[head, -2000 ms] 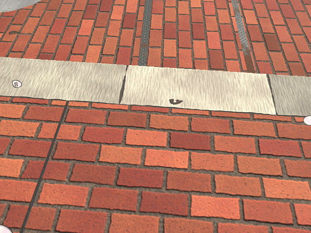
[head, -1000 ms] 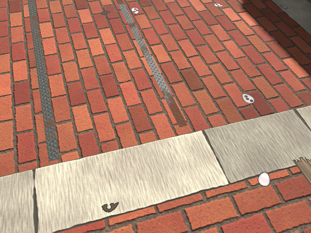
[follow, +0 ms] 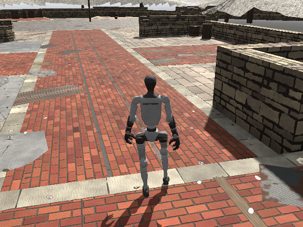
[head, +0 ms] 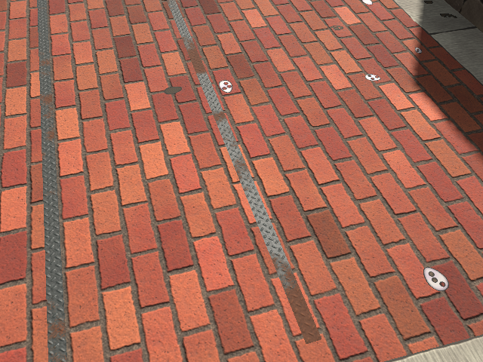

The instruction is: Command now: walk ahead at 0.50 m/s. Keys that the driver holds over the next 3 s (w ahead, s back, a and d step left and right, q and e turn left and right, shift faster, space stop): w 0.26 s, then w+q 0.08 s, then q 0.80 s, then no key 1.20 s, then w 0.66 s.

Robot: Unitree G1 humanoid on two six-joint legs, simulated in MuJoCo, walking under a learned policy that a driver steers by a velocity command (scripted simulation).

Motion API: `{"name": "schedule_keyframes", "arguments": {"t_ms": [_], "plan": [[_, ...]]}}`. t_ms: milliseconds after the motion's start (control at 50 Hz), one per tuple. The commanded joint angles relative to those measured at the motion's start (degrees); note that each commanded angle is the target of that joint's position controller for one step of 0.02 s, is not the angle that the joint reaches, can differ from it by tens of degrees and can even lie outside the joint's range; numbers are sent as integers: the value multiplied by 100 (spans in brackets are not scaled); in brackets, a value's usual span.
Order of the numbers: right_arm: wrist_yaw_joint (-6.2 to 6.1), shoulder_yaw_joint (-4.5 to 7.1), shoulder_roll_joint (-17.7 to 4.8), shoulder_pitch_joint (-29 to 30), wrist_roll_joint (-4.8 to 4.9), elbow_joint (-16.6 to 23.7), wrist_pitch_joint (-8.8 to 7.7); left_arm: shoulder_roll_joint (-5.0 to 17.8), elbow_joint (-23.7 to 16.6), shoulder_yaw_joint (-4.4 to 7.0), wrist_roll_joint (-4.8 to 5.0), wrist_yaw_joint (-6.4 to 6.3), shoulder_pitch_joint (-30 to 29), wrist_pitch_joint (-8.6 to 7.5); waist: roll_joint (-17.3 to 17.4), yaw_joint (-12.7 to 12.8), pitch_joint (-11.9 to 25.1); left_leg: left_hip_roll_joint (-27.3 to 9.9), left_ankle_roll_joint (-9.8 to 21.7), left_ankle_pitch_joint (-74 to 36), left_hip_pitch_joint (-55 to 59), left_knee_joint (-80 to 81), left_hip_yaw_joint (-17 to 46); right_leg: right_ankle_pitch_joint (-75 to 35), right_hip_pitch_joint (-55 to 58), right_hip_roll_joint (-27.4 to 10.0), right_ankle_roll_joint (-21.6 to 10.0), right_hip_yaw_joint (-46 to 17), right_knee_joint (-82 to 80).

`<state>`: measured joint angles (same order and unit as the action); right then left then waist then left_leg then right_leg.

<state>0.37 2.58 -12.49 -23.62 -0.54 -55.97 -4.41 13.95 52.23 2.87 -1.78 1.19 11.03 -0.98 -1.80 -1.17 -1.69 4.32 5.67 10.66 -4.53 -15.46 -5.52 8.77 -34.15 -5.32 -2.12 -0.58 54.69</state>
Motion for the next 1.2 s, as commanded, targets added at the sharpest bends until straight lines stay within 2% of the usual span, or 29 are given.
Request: {"name": "schedule_keyframes", "arguments": {"t_ms": [20,120,180,220,260,280,300,320,340,360,400,440,500,540,560,680,760,800,840,860,880,900,920,940,960,980,1000,1060,1200], "plan": [[-20,102,-643,-129,50,201,-94,173,-383,-7,23,20,-390,-28,484,58,-357,-1479,584,-1512,-144,882,994,-667,-314,-65,113,164,-791],[-68,74,-704,-481,22,-9,-57,162,-688,-64,60,48,-1293,-97,508,-198,-523,-1445,479,-2323,336,742,745,-1117,-74,184,28,436,-1973],[-104,75,-723,-529,-47,-119,8,214,-775,-61,79,60,-1375,-163,628,-169,-410,-1640,494,-2918,820,459,716,-773,190,278,-136,427,-2182],[-139,98,-785,-332,-77,-117,45,328,-657,-18,36,27,-921,-202,694,42,-241,-1638,399,-3912,957,-44,535,-137,803,490,-301,515,-2212],[-165,84,-783,-173,-56,-116,96,524,-209,101,3,-57,503,-286,452,664,396,-1431,203,-4398,675,-1628,371,-140,2470,717,-561,490,-2771],[-158,26,-615,-233,3,42,109,961,-34,224,-130,-124,1480,-347,-171,959,1076,-1153,71,-2703,-428,-3330,219,-127,3989,-381,-887,-722,-2928],[-76,-88,-12,-1143,161,37,133,1380,-28,343,-98,-109,1662,-314,-1424,589,1858,-43,-161,1904,-2400,-5465,89,361,5483,-1903,-1769,-3251,-3453],[-126,122,-754,-749,32,-116,157,1011,-122,288,82,-66,1273,-234,-411,633,1430,-214,-55,1889,-2948,-5919,826,559,4898,-1708,-1664,-3277,-3724],[-104,181,-838,-268,66,42,117,753,-238,201,89,-56,690,-232,-240,429,674,-482,-14,1309,-2918,-5812,961,154,4035,-1524,-1477,-2335,-3922],[-114,162,-694,-118,107,24,116,458,-286,126,66,-50,352,-278,-49,277,294,-672,-37,972,-2628,-5539,983,-950,3341,-1374,-1336,-1677,-4095],[-129,159,-502,-128,-23,-2,302,273,-225,60,105,-104,291,-390,-182,26,-14,-829,-207,902,-2128,-5149,929,-2695,2633,-1092,-1017,-693,-4150],[-106,205,-421,-162,-61,20,494,328,-207,67,112,-111,428,-485,-55,-122,82,-759,-311,828,-1990,-4981,877,-3679,2561,-1041,-968,-252,-4079],[-26,212,-389,173,-122,259,699,589,-203,116,66,-229,545,-393,-239,-141,212,-694,-397,388,-2342,-4986,592,-4537,2639,-986,-973,365,-3888],[26,212,-399,326,-111,394,762,577,-253,96,52,-265,605,-299,-320,-127,243,-737,-442,76,-2561,-4839,555,-4430,2651,-952,-958,599,-3772],[49,256,-518,312,-138,387,789,635,-331,108,-46,-268,645,-321,-327,-69,442,-719,-356,-582,-2607,-5178,451,-4241,2777,-1014,-1020,650,-3498],[24,347,-602,1255,-212,811,971,638,-389,88,-19,-291,1158,-260,-386,245,105,-718,-288,-535,-3471,-5325,439,-3752,3104,-1397,-1014,642,-2891],[3,348,-548,1565,-200,1015,1043,762,-583,137,-32,-239,990,-220,-507,258,-35,-669,-329,-115,-3097,-4942,191,-3781,2801,-1546,-843,843,-2341],[-33,335,-507,1378,-159,1022,1060,892,-736,185,6,-184,595,-212,-625,59,66,-496,-261,218,-2111,-4367,-127,-4357,2228,-1398,-597,1207,-1836],[-123,394,-632,382,-104,801,1024,1084,-843,270,108,-118,127,-210,-755,-488,551,-100,-129,461,-640,-3849,-505,-5097,1604,-1224,-466,1376,-489],[-164,453,-781,-317,-130,657,964,1105,-951,301,256,-71,-392,-191,-611,-1003,669,-86,-3,84,141,-2982,-375,-4290,1008,-1113,-355,1320,697],[-179,529,-1166,-414,-72,520,894,738,-1135,273,226,-26,-771,-139,969,-1180,-192,-536,340,-2870,265,-1541,624,1248,-266,-59,-40,1271,2654],[-211,484,-1569,82,131,669,795,351,-1568,114,161,-134,-350,-115,1573,-298,-321,-1564,1026,-6668,-14,-1632,2665,2621,-1150,422,221,574,3224],[-164,470,-1630,284,133,930,645,348,-1379,76,9,-287,121,-21,817,-106,17,-2114,1406,-6324,-131,-1244,2780,2362,-941,208,368,95,2909],[-188,489,-1699,808,33,1158,646,442,-1367,65,48,-367,204,19,902,46,181,-2276,1602,-4518,-688,-919,3254,2228,-640,214,494,-33,2595],[-210,404,-1444,1315,-29,1300,669,691,-1276,141,42,-388,163,56,597,281,29,-2122,1487,-3489,-1165,-908,3153,2047,-390,85,567,-159,2120],[-206,325,-1216,1438,-38,1351,633,834,-1248,205,-6,-386,7,126,380,273,-7,-1900,1353,-3827,-1203,-1140,2864,1991,-172,73,567,-157,1753],[-171,321,-1196,1478,-166,1430,590,808,-1087,213,-23,-392,318,197,410,268,381,-1843,1369,-3958,-1224,-1414,2634,1183,232,229,470,2,2044],[-156,333,-1245,1251,-66,1454,527,602,-1338,159,-32,-354,-168,289,295,147,595,-1536,1226,-4037,-1052,-1530,2562,817,241,366,308,4,1864],[-153,329,-1203,1037,-149,1780,663,621,-1669,78,43,-277,-475,273,699,-140,772,-1443,1153,-4142,-83,-1669,2727,1155,24,472,321,-100,1076]]}}
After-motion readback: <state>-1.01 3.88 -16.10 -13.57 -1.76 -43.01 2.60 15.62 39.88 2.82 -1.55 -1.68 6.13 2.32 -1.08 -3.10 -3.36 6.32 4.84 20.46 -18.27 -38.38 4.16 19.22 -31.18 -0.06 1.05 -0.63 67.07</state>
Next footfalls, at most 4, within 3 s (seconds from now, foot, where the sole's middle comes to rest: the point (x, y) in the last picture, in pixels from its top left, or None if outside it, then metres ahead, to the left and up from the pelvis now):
0.28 right None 0.30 -0.12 -0.78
0.86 left None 0.32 0.08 -0.78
1.36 right None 0.37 -0.13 -0.78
1.64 left None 0.27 0.06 -0.78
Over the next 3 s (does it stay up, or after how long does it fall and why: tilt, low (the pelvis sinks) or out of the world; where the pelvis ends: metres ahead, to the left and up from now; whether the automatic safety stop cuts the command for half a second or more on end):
stays up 0.39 0.07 -0.03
